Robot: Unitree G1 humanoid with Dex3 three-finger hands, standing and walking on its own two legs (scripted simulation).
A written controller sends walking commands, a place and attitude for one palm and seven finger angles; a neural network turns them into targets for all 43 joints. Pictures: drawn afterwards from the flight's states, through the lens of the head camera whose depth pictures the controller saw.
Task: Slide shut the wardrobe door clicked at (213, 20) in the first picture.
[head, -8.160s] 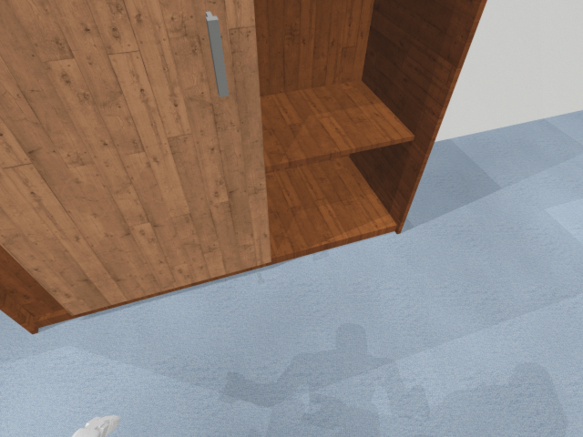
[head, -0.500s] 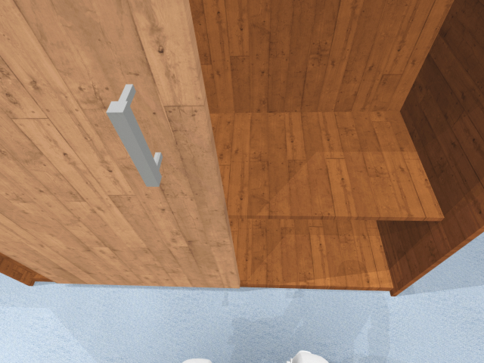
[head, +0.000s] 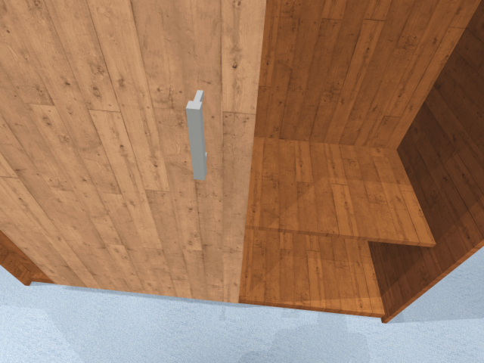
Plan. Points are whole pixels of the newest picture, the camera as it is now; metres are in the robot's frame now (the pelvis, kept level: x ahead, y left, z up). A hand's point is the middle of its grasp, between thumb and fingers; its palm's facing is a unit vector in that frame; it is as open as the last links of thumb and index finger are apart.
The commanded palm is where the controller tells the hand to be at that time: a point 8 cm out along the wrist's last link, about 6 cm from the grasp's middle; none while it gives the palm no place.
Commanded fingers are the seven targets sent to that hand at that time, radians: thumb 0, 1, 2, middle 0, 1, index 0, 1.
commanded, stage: come to a stop and stand still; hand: left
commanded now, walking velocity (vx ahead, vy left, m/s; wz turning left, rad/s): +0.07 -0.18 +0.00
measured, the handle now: (199, 137) +0.45 +0.13 +0.14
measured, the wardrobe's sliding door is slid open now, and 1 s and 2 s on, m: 0.59 0.59 0.59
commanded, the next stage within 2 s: look again from close up in 1.58 s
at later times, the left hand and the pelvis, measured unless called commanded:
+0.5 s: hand out of the picture -0.02 +0.12 -0.18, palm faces +0.00 -0.99 -0.17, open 7.3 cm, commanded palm none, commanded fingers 0.00 0.90 0.90 -0.20 -0.30 -0.20 -0.30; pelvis -0.01 -0.03 -0.01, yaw -1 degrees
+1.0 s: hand out of the picture -0.06 +0.16 -0.18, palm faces +0.02 -0.99 -0.15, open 7.3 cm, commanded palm none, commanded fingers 0.00 0.90 0.90 -0.20 -0.30 -0.20 -0.30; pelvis -0.02 +0.00 +0.00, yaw +0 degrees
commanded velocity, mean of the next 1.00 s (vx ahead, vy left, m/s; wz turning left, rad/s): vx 0.00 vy -0.01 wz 0.00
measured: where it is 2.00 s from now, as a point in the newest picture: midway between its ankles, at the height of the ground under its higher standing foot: outside the picture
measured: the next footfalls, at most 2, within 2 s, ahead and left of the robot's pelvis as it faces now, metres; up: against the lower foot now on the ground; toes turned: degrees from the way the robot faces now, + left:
right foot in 0.20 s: +0.00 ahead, -0.07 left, +0.00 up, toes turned +5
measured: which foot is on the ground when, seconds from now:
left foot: down 0.00-1.00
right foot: up 0.00-0.18, down 0.20-1.00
